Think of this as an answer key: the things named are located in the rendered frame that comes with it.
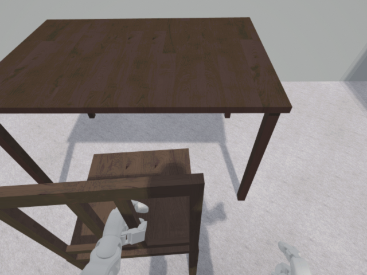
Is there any chair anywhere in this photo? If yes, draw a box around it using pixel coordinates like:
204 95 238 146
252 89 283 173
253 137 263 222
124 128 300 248
0 148 205 275

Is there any left robot forearm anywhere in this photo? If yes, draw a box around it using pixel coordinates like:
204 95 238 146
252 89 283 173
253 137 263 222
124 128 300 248
79 235 122 275

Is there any table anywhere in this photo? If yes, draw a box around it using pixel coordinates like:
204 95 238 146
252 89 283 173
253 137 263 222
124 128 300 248
0 17 292 201

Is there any right robot hand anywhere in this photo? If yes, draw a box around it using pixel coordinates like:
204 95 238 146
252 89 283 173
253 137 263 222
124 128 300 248
271 241 313 275

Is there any left robot hand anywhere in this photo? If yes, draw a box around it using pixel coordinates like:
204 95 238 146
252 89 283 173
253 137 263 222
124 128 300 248
102 200 149 246

